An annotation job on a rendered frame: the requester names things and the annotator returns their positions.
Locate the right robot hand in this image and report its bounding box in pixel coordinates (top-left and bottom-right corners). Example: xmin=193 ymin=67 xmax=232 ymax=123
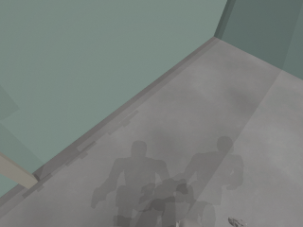
xmin=228 ymin=217 xmax=248 ymax=227

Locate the panel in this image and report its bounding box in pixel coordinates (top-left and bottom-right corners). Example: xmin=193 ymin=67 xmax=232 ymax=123
xmin=0 ymin=151 xmax=38 ymax=189

